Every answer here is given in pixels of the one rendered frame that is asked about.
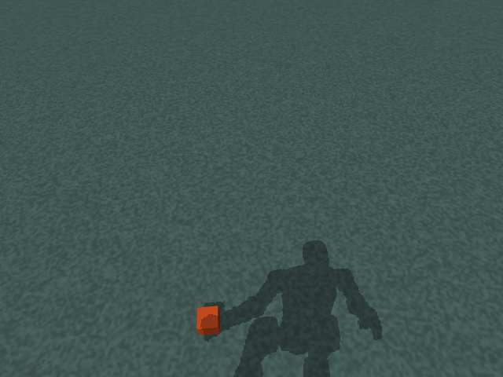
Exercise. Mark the cube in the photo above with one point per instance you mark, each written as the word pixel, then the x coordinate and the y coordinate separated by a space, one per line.
pixel 208 320

